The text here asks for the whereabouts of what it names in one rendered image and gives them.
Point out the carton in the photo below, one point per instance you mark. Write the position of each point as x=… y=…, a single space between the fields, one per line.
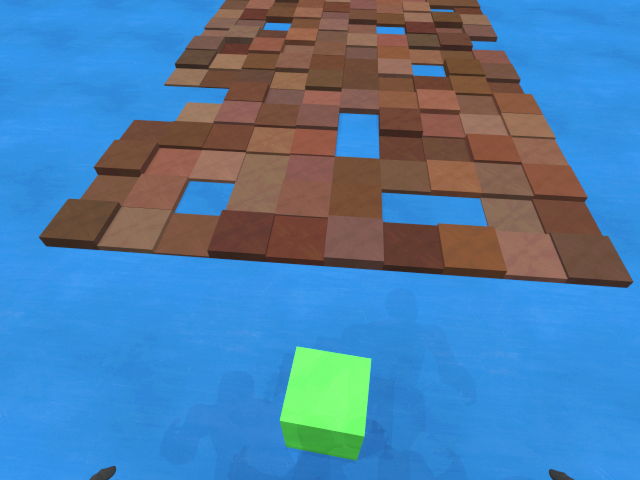
x=325 y=405

